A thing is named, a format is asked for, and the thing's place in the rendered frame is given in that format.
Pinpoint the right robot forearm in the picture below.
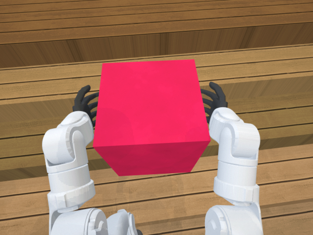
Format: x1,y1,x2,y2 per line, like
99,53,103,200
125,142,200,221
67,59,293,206
209,107,263,231

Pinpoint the left robot forearm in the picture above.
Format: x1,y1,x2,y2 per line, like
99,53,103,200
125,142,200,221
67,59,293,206
42,111,96,235

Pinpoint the left robot thigh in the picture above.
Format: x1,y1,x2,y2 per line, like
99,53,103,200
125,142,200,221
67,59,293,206
107,212,136,235

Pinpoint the robot left hand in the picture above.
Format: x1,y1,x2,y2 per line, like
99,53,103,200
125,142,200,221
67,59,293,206
72,85,99,127

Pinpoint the robot left upper arm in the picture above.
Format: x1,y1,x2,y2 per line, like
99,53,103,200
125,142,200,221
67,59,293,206
50,208,108,235

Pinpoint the robot right hand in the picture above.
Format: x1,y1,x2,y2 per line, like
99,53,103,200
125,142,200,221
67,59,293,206
200,82,228,124

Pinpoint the carton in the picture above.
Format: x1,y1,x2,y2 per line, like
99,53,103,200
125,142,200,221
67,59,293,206
93,59,211,176

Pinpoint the robot right upper arm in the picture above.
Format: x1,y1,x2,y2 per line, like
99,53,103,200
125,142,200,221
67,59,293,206
205,205,263,235

